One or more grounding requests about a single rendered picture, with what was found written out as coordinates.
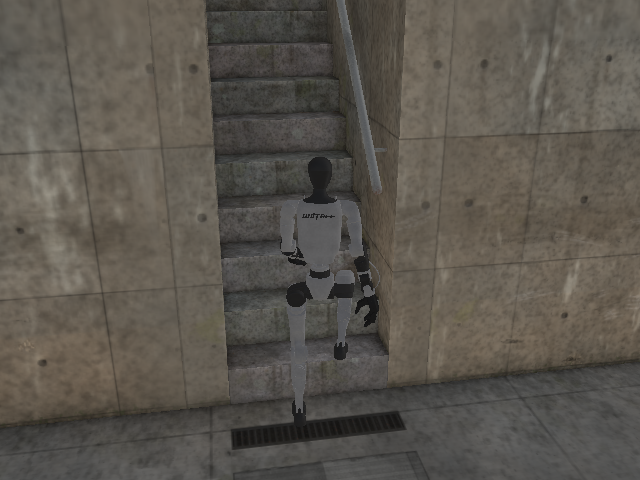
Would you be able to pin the stairs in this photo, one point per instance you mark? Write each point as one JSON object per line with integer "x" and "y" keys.
{"x": 275, "y": 106}

